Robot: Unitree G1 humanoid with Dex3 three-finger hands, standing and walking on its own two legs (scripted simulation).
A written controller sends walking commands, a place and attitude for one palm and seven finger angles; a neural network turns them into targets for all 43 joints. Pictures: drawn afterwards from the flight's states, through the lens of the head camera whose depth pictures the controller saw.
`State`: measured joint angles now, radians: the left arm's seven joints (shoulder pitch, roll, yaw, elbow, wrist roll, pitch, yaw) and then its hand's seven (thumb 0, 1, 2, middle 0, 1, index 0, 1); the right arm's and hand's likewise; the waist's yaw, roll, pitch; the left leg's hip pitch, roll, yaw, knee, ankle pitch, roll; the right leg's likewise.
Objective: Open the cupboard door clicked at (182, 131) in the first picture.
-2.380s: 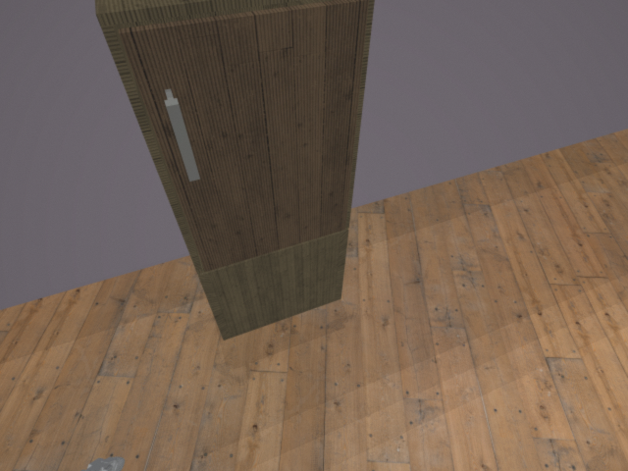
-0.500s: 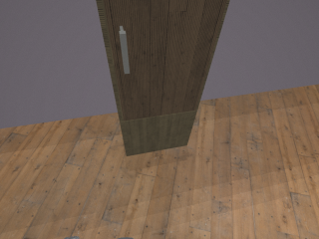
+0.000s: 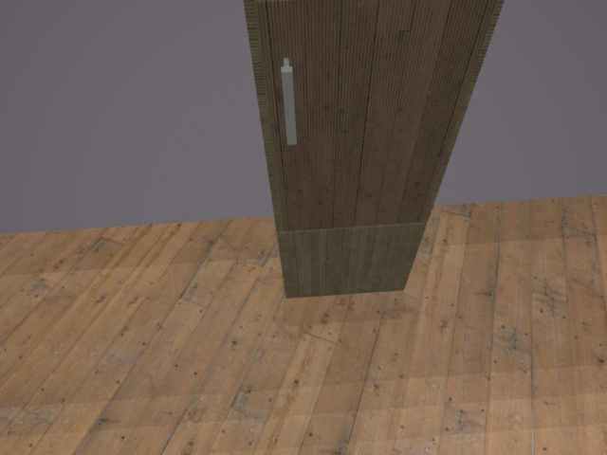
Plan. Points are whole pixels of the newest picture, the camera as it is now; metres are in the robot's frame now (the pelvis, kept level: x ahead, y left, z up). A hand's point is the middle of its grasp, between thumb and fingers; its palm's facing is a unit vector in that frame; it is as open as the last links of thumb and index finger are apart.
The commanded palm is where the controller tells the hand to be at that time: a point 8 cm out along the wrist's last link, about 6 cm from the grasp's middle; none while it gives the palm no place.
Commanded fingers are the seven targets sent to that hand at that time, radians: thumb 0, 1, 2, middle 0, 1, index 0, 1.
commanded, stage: take the last steps up to it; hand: left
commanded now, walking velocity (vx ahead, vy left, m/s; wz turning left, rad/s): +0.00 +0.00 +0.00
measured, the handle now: (289, 102) +0.71 +0.06 +0.09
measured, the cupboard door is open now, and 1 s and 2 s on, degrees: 0 0 0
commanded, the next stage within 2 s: come to a stop and stand still in 0.60 s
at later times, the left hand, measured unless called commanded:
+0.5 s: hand out of the picture +0.01 +0.16 -0.17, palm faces +0.06 -0.99 -0.11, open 7.3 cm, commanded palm none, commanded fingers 0.00 0.90 0.90 -0.20 -0.30 -0.20 -0.30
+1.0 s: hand (253, 394) +0.25 +0.11 -0.18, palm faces +0.03 -0.98 -0.17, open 7.2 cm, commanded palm none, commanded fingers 0.00 0.90 0.90 -0.20 -0.30 -0.20 -0.30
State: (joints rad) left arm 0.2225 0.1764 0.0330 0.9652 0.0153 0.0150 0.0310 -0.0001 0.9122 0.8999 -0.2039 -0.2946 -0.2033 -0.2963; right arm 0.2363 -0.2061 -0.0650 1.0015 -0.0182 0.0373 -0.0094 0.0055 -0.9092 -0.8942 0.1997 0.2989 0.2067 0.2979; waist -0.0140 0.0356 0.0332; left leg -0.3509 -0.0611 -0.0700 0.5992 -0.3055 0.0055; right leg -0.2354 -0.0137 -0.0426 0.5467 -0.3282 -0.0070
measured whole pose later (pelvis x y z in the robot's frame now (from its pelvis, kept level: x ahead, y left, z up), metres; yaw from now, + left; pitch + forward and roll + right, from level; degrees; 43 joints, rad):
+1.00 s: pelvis +0.18 -0.06 -0.01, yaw -2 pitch -1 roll -1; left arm 0.17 0.17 0.04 1.02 0.01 0.03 0.04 0.00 0.93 0.90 -0.21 -0.29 -0.21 -0.30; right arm 0.15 -0.14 -0.04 1.02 -0.02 0.01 -0.03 0.00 -0.93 -0.89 0.19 0.30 0.20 0.30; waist 0.01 -0.03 0.08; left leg -0.33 0.03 0.12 0.63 -0.28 0.04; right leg -0.26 -0.04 -0.12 0.64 -0.36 0.00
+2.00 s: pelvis +0.16 -0.12 +0.00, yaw -2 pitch +0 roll +0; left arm 0.29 0.18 0.00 1.05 0.01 -0.01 0.02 0.00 0.91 0.90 -0.21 -0.29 -0.20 -0.30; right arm 0.31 -0.16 -0.01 1.07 -0.02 -0.02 -0.01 0.01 -0.91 -0.89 0.20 0.30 0.20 0.30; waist -0.01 0.00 0.02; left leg -0.30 0.03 0.03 0.51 -0.20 -0.01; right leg -0.21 0.01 -0.01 0.53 -0.32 -0.02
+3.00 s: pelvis +0.21 -0.13 +0.01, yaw -1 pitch +0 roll +1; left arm 0.20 0.25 0.00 1.10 0.01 -0.02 0.02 0.00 0.91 0.90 -0.21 -0.29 -0.21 -0.30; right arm 0.16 -0.23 0.00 1.13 -0.02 -0.02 -0.02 0.01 -0.91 -0.89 0.20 0.30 0.21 0.30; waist 0.01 -0.02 0.02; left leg -0.19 0.02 0.03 0.42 -0.23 -0.02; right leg -0.08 0.00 -0.01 0.41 -0.34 -0.02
